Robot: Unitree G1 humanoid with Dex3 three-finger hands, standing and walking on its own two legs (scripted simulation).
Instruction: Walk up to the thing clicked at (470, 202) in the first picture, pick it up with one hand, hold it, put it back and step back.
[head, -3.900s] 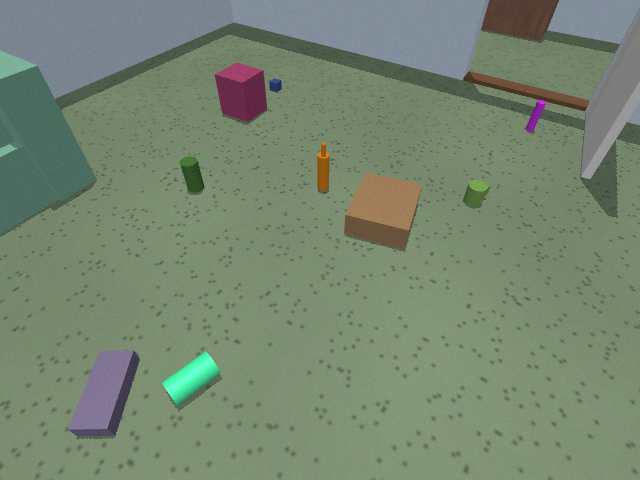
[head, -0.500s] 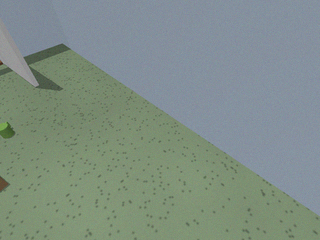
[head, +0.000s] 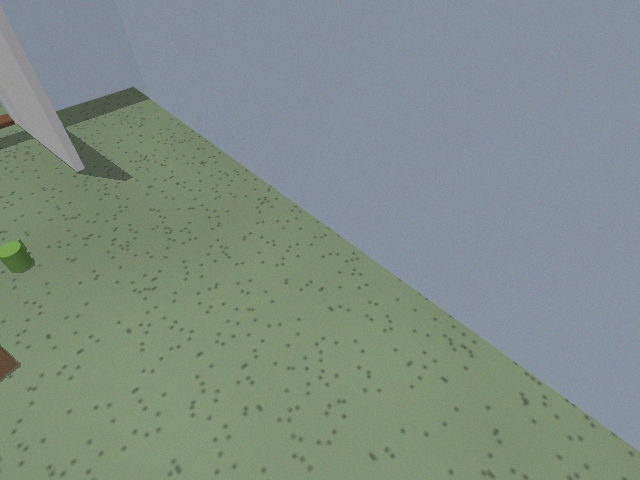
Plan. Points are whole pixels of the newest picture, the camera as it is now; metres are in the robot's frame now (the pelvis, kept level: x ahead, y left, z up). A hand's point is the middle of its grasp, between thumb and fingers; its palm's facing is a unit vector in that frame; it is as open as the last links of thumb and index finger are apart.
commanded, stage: stand
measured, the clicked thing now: (16, 254) +1.19 +1.23 -0.73
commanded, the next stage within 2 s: none
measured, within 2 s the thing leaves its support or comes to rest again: neither
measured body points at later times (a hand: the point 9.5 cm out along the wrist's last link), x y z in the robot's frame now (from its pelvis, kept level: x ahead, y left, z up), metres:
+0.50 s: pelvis +0.00 +0.00 +0.00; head +0.01 +0.01 +0.45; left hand +0.07 +0.30 -0.13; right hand +0.08 -0.30 -0.13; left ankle +0.01 +0.12 -0.75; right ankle +0.02 -0.14 -0.75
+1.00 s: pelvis +0.02 +0.00 +0.00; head +0.03 +0.01 +0.45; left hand +0.09 +0.31 -0.13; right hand +0.10 -0.30 -0.13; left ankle +0.01 +0.12 -0.75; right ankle +0.02 -0.14 -0.75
